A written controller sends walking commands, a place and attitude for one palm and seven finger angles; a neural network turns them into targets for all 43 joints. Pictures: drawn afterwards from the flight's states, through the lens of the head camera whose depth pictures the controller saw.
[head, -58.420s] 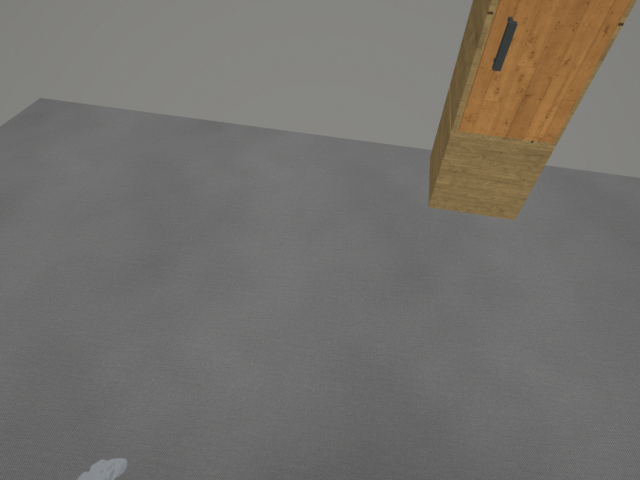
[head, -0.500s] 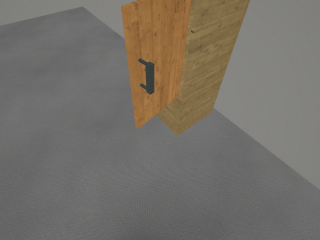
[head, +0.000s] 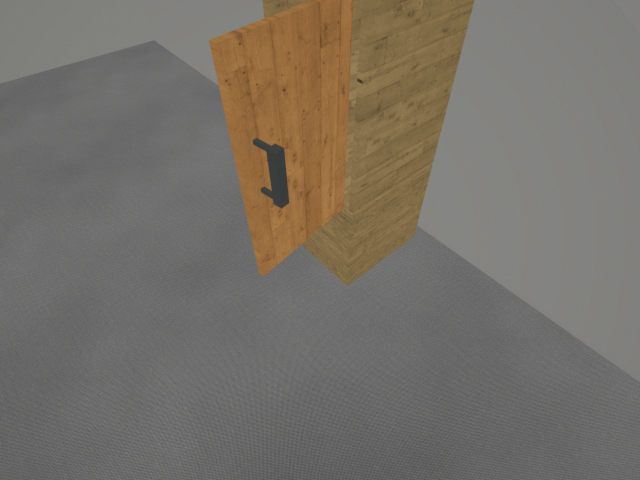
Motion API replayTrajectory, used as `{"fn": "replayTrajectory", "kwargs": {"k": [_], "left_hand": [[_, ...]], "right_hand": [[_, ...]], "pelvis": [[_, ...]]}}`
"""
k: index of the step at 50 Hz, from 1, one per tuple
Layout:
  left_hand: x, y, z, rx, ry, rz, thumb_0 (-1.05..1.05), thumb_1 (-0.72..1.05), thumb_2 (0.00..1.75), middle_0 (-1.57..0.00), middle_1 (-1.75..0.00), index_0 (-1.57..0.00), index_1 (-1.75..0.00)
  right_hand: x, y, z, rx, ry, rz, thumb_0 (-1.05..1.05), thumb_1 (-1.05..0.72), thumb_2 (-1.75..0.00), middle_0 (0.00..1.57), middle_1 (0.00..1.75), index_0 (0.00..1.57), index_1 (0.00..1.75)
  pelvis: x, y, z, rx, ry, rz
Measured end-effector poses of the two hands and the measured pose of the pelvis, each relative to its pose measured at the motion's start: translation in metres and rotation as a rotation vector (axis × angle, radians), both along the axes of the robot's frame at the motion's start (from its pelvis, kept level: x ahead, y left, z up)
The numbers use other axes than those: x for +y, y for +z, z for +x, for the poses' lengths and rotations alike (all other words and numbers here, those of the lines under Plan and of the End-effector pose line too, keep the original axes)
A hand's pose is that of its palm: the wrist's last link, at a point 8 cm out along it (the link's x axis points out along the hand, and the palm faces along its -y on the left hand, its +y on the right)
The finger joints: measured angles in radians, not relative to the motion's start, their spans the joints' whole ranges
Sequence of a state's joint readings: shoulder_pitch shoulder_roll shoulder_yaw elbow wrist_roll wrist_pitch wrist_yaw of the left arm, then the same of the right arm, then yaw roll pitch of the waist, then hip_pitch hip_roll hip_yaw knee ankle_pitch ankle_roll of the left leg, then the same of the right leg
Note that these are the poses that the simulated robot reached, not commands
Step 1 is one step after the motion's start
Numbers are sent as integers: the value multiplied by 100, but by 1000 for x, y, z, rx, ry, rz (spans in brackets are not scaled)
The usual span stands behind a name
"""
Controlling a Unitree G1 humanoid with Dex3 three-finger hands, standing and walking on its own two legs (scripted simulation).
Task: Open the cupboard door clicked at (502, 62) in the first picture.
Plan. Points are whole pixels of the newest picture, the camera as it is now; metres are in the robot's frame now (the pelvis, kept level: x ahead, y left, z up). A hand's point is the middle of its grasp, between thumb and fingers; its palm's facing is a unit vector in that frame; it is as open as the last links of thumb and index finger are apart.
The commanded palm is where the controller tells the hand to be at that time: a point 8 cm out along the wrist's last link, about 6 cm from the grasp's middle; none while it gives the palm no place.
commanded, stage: look to check the result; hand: left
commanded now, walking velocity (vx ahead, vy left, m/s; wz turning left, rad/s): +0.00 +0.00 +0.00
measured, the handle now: (270, 173) +0.67 +0.13 -0.02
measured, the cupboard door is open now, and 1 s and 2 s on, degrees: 99 99 99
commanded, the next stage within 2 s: stand and wait in 0.60 s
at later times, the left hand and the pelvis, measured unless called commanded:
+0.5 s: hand out of the picture +0.07 +0.23 -0.16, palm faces -0.02 -0.95 -0.33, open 7.4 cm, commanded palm none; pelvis +0.02 +0.00 +0.00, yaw -1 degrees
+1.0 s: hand out of the picture +0.08 +0.23 -0.16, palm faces -0.03 -0.95 -0.31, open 7.4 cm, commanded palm none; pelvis +0.03 +0.00 +0.00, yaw -1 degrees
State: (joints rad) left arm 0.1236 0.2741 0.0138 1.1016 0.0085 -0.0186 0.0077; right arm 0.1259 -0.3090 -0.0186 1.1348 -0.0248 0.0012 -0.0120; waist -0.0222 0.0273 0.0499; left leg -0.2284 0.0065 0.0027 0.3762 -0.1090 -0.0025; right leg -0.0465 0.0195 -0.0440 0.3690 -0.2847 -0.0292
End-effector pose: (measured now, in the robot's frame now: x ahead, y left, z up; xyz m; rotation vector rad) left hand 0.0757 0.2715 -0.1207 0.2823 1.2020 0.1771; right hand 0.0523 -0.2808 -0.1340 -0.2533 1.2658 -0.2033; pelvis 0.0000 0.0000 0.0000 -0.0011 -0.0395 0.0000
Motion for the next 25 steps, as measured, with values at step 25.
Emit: {"fn": "replayTrajectory", "kwargs": {"k": [25], "left_hand": [[4,-2,-8,98,24,21,0,90,90,-20,-30,-20,-29]], "right_hand": [[3,-1,16,29,-2,12,0,-90,-90,20,30,20,30]], "pelvis": [[-4,2,19,7,-16,5]]}}
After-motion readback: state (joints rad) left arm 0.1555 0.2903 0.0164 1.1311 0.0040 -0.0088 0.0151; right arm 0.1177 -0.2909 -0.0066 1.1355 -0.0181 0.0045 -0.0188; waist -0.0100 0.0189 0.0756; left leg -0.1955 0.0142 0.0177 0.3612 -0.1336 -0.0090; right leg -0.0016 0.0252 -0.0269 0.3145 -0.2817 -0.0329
